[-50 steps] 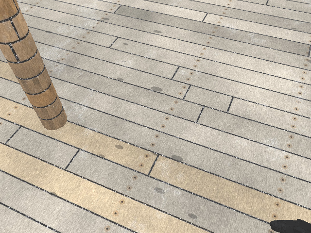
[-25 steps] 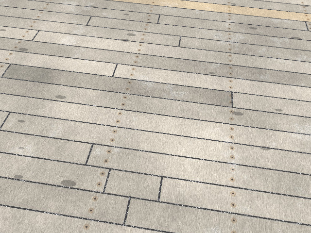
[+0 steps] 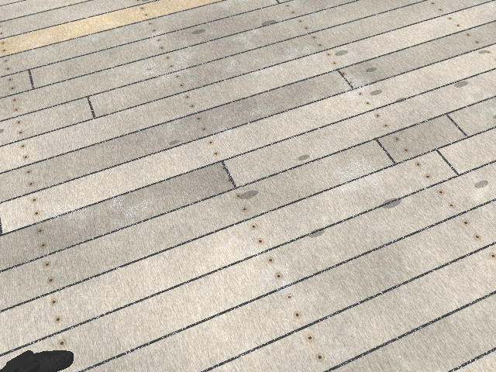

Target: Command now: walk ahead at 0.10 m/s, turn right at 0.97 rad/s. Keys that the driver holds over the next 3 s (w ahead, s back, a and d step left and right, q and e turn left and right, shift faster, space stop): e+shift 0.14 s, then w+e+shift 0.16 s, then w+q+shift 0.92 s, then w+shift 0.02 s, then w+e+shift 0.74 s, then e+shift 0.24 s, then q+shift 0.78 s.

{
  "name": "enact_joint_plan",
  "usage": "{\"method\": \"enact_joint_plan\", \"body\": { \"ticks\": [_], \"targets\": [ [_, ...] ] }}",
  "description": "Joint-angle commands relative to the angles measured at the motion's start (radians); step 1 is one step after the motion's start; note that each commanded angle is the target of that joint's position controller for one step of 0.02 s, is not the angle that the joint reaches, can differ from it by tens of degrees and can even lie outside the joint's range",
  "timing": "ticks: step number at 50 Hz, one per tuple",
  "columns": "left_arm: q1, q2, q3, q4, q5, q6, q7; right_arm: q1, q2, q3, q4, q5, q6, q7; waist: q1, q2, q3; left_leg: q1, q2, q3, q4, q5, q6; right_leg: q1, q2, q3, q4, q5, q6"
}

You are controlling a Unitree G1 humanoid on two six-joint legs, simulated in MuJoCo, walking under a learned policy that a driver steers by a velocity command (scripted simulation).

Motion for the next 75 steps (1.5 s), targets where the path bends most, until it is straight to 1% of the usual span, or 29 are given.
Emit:
{"method": "enact_joint_plan", "body": {
  "ticks": [1,7,10,11,12,13,17,18,22,31,34,36,37,38,39,41,44,48,53,57,58,59,60,61,63,66,70,73,75],
  "targets": [
    [0.115,0.033,0.005,-0.037,0.003,0.009,-0.008,-0.091,-0.162,-0.051,-0.063,0.009,-0.007,-0.002,0.058,0.115,-0.243,0.127,0.300,-0.150,-0.109,0.259,0.234,0.133,-0.058,0.019,-0.116,0.115,-0.023],
    [0.036,0.068,0.030,-0.066,0.003,0.034,-0.037,-0.077,-0.208,-0.078,-0.022,0.031,0.002,0.016,0.030,0.164,-0.185,0.134,0.320,-0.019,-0.068,0.001,0.159,0.288,-0.026,-0.074,-0.431,0.123,-0.090],
    [0.245,0.113,0.072,0.027,-0.012,0.035,-0.035,-0.030,-0.161,-0.075,0.003,0.043,0.013,0.026,0.090,0.071,-0.206,-0.046,0.254,0.053,0.120,-0.546,0.063,0.574,0.042,-0.089,-0.580,-0.018,-0.181],
    [0.375,0.196,0.096,0.062,-0.018,0.023,-0.026,-0.080,-0.082,-0.054,-0.018,0.029,0.019,0.034,0.131,-0.186,-0.118,-0.315,0.126,0.166,0.532,-0.619,-0.019,0.664,-0.151,0.275,-0.771,-0.282,-0.304],
    [0.361,0.280,0.095,0.025,0.002,-0.024,-0.040,-0.175,-0.082,-0.054,-0.105,0.032,-0.011,0.040,0.135,-0.296,-0.080,-0.655,-0.019,-0.054,0.715,-0.576,-0.024,0.703,-0.293,0.811,-0.993,-0.641,-0.473],
    [0.295,0.213,0.077,0.009,0.018,-0.061,-0.042,-0.251,-0.166,-0.074,-0.123,0.056,-0.048,0.047,0.134,-0.192,-0.028,-0.702,0.026,-0.154,0.763,-0.471,0.015,0.664,-0.310,0.815,-1.062,-0.664,-0.450],
    [0.164,0.084,0.023,-0.012,0.014,-0.085,-0.014,-0.108,-0.156,-0.082,-0.022,0.014,-0.088,0.061,0.019,-0.115,-0.117,-0.412,0.062,-0.109,0.573,-0.101,-0.011,0.546,-0.164,0.417,-0.968,-0.187,-0.300],
    [0.209,0.112,0.027,0.029,0.062,-0.077,-0.032,-0.003,-0.076,-0.041,0.023,-0.085,-0.030,0.090,0.015,-0.157,-0.144,-0.312,0.058,-0.033,0.578,-0.077,-0.034,0.511,-0.074,0.311,-0.996,-0.105,-0.263],
    [0.296,0.081,0.022,0.067,0.046,-0.094,-0.060,-0.106,-0.106,-0.040,0.000,-0.020,0.023,0.109,0.076,-0.137,-0.048,-0.351,0.078,-0.007,0.456,-0.003,-0.064,0.556,-0.107,0.254,-1.062,-0.083,-0.264],
    [0.333,0.095,0.027,0.153,0.078,-0.129,-0.014,-0.178,-0.113,-0.032,-0.070,-0.013,0.014,0.140,0.092,-0.067,0.085,-0.504,0.079,-0.042,0.382,-0.079,0.069,0.802,-0.247,0.048,-1.108,0.072,-0.219],
    [0.296,0.118,0.023,0.175,0.081,-0.128,-0.017,-0.097,-0.089,-0.018,-0.083,-0.006,0.017,0.127,0.036,-0.103,0.023,-0.259,0.007,0.096,0.341,-0.222,0.164,0.769,-0.225,-0.119,-0.927,0.814,-0.188],
    [0.255,0.158,0.028,0.170,0.074,-0.113,-0.010,0.255,-0.150,-0.051,0.012,-0.006,0.009,0.106,-0.135,-0.071,-0.180,0.183,-0.132,0.142,0.326,-0.275,0.214,0.649,-0.176,-0.196,-0.448,1.273,-0.165],
    [0.259,0.120,0.009,0.139,0.060,-0.117,-0.011,0.444,-0.265,-0.090,0.063,-0.016,0.002,0.092,-0.203,0.098,-0.289,0.523,-0.040,-0.110,0.226,-0.457,0.263,0.345,-0.107,-0.192,-0.074,1.025,-0.133],
    [0.240,0.004,-0.022,0.070,0.056,-0.142,-0.035,0.410,-0.364,-0.110,0.059,0.000,0.005,0.087,-0.102,0.444,-0.332,0.684,0.221,-0.792,-0.079,-0.784,0.380,-0.032,0.140,-0.102,0.271,0.023,-0.079],
    [0.158,0.045,-0.026,0.056,0.076,-0.158,-0.037,0.346,-0.324,-0.102,0.033,0.013,0.001,0.089,-0.108,0.267,-0.291,0.706,0.249,-0.959,-0.161,-0.674,0.378,-0.189,0.114,0.080,0.368,0.013,-0.108],
    [0.063,0.054,-0.035,0.043,0.075,-0.181,-0.038,0.357,-0.258,-0.088,0.062,0.006,-0.009,0.066,-0.076,-0.002,-0.138,0.507,0.209,-0.707,-0.102,-0.324,0.314,-0.170,-0.003,0.081,0.239,0.115,-0.119],
    [0.084,0.028,-0.051,0.041,0.102,-0.129,-0.048,0.259,-0.187,-0.059,0.050,0.014,-0.023,0.055,0.024,0.032,-0.051,0.231,0.095,-0.522,-0.158,-0.260,0.295,-0.042,-0.052,0.059,0.076,0.080,-0.077],
    [-0.106,0.009,-0.069,-0.033,0.091,-0.098,-0.062,0.306,-0.178,-0.053,0.060,0.027,-0.045,0.053,-0.005,0.026,0.056,0.086,0.020,-0.421,-0.238,-0.013,0.288,-0.044,-0.035,-0.042,-0.187,0.189,-0.031],
    [-0.244,-0.005,-0.085,-0.079,0.062,-0.115,-0.064,0.356,-0.207,-0.068,0.094,0.037,-0.048,0.050,-0.075,0.086,-0.001,0.187,0.035,-0.437,-0.196,0.416,0.219,0.128,0.039,-0.054,-0.534,0.489,-0.050],
    [0.045,0.105,-0.038,-0.006,0.050,-0.118,-0.027,0.279,-0.296,-0.086,0.084,0.031,-0.053,0.043,0.083,0.053,-0.224,0.246,0.020,-0.438,0.180,0.835,0.131,0.592,0.124,-0.026,-0.603,0.312,-0.085],
    [0.240,0.147,-0.016,0.039,0.052,-0.124,-0.005,0.245,-0.272,-0.080,0.078,0.025,-0.060,0.048,0.182,0.070,-0.286,0.141,0.003,-0.447,0.431,0.717,0.115,0.815,0.037,0.028,-0.608,0.253,-0.106],
    [0.444,0.213,0.014,0.069,0.081,-0.125,0.023,0.235,-0.136,-0.045,0.059,0.006,-0.072,0.047,0.234,-0.073,-0.424,0.004,-0.051,-0.363,0.783,0.163,0.126,1.037,-0.198,0.253,-0.596,-0.136,-0.138],
    [0.350,0.270,0.026,0.065,0.109,-0.121,0.011,0.377,-0.049,-0.013,0.007,0.068,-0.057,0.046,0.092,-0.404,-0.554,-0.268,-0.154,-0.234,1.058,-0.479,0.099,1.176,-0.466,0.827,-0.814,-0.338,-0.244],
    [0.253,0.173,0.025,0.051,0.082,-0.114,0.002,0.269,-0.160,-0.020,0.027,0.023,-0.043,0.037,0.115,-0.241,-0.440,-0.337,-0.056,-0.195,1.055,-0.335,0.124,1.041,-0.380,0.816,-0.863,-0.464,-0.234],
    [0.228,0.061,-0.001,0.101,0.078,-0.112,-0.013,0.112,-0.168,-0.022,0.029,-0.020,-0.033,0.063,0.129,-0.019,-0.205,-0.314,0.007,-0.157,0.968,-0.209,0.113,0.782,-0.274,0.491,-0.866,-0.118,-0.226],
    [0.285,0.009,-0.020,0.204,0.070,-0.141,-0.025,0.062,-0.069,0.009,-0.025,-0.029,-0.021,0.094,0.054,-0.062,-0.091,-0.316,0.023,-0.206,0.903,-0.273,0.102,0.581,-0.214,0.380,-0.928,0.006,-0.267],
    [0.244,0.059,-0.010,0.230,0.041,-0.158,-0.030,-0.092,-0.080,0.040,-0.128,-0.051,-0.022,0.112,-0.022,-0.063,0.021,-0.367,0.108,-0.143,0.576,-0.182,0.050,0.449,-0.189,0.267,-1.056,0.076,-0.290],
    [0.233,0.135,0.016,0.223,0.030,-0.158,-0.050,-0.127,-0.080,0.053,-0.117,-0.021,-0.034,0.141,-0.018,-0.032,0.009,0.073,0.031,-0.016,0.348,0.004,0.026,0.200,-0.123,0.142,-1.157,0.243,-0.266],
    [0.267,0.176,0.026,0.236,0.027,-0.157,-0.061,-0.097,-0.129,0.034,-0.098,-0.017,-0.035,0.125,-0.034,-0.017,-0.001,0.133,0.016,-0.006,0.288,-0.023,0.033,0.306,-0.146,0.121,-1.068,0.475,-0.253]
  ]
}}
